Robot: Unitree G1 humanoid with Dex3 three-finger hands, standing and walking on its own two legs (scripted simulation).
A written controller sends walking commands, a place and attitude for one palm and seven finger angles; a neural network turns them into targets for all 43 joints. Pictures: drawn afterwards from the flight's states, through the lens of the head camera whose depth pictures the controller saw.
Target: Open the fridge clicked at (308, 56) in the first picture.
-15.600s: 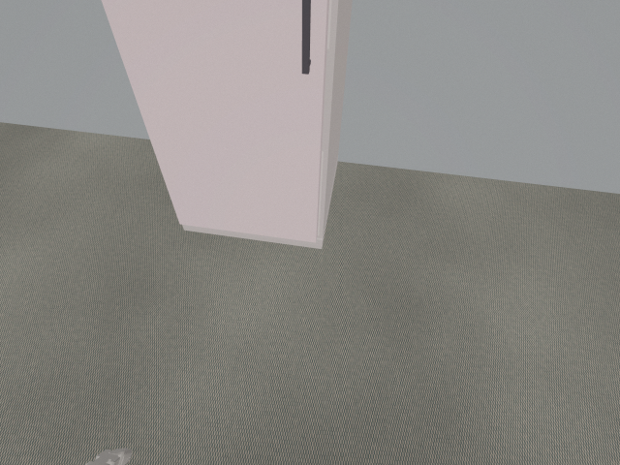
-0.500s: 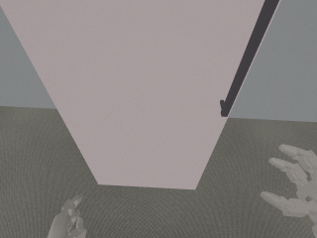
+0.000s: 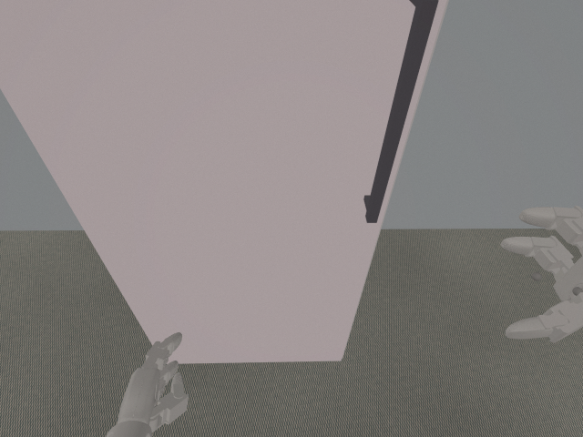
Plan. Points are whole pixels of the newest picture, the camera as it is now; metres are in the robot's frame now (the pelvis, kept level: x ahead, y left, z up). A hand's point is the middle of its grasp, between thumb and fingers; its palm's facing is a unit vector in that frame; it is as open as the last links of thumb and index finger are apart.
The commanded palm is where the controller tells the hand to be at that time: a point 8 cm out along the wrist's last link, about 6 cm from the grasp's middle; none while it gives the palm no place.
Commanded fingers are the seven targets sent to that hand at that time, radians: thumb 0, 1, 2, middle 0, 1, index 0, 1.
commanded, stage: raise the hand to about handle height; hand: right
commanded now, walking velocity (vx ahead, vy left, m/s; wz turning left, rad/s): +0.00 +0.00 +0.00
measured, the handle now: (389, 128) +0.48 -0.14 +0.21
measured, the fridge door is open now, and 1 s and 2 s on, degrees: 0 0 0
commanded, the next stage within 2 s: move the hooked fingers beside the handle in 0.66 s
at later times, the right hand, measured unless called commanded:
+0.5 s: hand (526, 251) +0.28 -0.26 +0.18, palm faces +0.09 +0.99 -0.07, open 14.0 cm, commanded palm +0.24 -0.30 +0.19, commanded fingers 0.00 0.50 -0.30 0.30 1.20 0.30 1.20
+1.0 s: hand (501, 236) +0.30 -0.24 +0.18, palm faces +0.07 +1.00 -0.06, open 14.0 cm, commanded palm +0.27 -0.28 +0.19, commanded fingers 0.00 0.50 -0.30 0.30 1.20 0.30 1.20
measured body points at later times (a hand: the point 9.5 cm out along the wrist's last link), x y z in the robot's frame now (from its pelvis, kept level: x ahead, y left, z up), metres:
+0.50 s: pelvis +0.00 +0.02 +0.00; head -0.02 +0.03 +0.45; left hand +0.18 +0.25 -0.06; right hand +0.27 -0.31 +0.18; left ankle -0.02 +0.13 -0.73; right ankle +0.04 -0.08 -0.73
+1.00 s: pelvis +0.01 +0.03 +0.00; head -0.01 +0.05 +0.45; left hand +0.19 +0.26 -0.07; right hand +0.29 -0.29 +0.18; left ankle -0.02 +0.13 -0.73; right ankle +0.04 -0.08 -0.73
